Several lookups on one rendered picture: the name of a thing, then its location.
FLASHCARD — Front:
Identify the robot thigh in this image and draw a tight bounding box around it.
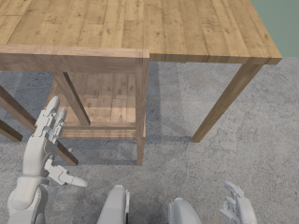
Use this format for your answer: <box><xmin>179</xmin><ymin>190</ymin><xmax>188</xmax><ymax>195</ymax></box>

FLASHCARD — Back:
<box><xmin>96</xmin><ymin>188</ymin><xmax>130</xmax><ymax>224</ymax></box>
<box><xmin>168</xmin><ymin>200</ymin><xmax>203</xmax><ymax>224</ymax></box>

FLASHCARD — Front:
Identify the robot right thigh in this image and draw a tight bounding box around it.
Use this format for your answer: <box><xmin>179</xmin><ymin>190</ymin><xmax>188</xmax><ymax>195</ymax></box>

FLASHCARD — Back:
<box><xmin>168</xmin><ymin>200</ymin><xmax>203</xmax><ymax>224</ymax></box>

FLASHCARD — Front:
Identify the robot left forearm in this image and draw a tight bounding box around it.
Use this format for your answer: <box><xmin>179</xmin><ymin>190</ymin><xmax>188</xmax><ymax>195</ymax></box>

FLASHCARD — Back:
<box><xmin>7</xmin><ymin>175</ymin><xmax>50</xmax><ymax>224</ymax></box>

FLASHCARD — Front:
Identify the robot left thigh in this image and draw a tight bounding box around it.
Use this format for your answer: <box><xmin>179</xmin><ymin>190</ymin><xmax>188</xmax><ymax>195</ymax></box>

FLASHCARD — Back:
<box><xmin>96</xmin><ymin>188</ymin><xmax>130</xmax><ymax>224</ymax></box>

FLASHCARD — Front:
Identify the left robot hand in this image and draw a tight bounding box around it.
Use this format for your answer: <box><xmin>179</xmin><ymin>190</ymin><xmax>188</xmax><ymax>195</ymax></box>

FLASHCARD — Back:
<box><xmin>22</xmin><ymin>96</ymin><xmax>89</xmax><ymax>188</ymax></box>

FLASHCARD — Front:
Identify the table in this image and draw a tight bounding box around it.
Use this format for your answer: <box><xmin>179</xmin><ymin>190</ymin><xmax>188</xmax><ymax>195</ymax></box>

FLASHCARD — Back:
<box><xmin>0</xmin><ymin>0</ymin><xmax>282</xmax><ymax>143</ymax></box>

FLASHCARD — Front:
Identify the chair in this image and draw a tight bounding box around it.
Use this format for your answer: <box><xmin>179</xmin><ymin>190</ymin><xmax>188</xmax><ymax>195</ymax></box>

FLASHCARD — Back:
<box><xmin>0</xmin><ymin>44</ymin><xmax>150</xmax><ymax>166</ymax></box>

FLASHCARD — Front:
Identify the right robot hand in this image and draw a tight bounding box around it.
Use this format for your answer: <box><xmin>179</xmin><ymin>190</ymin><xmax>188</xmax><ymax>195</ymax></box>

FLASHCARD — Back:
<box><xmin>220</xmin><ymin>180</ymin><xmax>258</xmax><ymax>224</ymax></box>

